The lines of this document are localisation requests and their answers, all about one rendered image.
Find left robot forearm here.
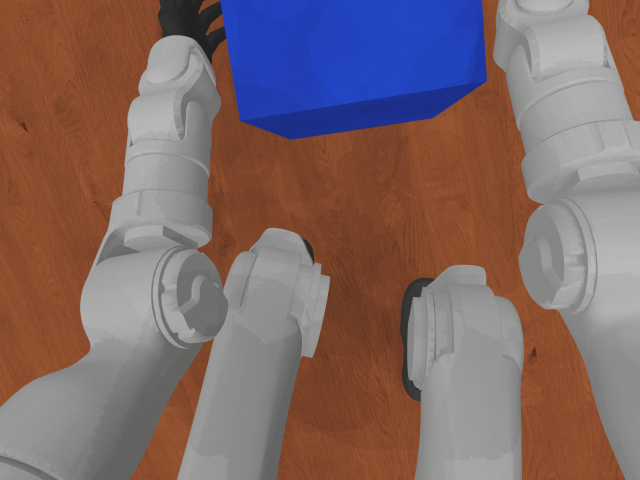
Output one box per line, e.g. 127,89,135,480
80,35,221,320

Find carton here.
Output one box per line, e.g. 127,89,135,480
220,0,487,140

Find robot left shin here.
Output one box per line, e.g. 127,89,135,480
223,228,313,309

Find right robot forearm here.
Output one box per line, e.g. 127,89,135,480
493,0,640,204

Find robot left hand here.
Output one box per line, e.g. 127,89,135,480
158,0,226,64

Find robot left upper arm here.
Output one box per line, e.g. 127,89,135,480
0,245,228,480

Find robot right upper arm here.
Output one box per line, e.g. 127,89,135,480
518,190,640,480

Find robot left foot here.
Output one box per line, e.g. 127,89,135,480
302,238,314,265

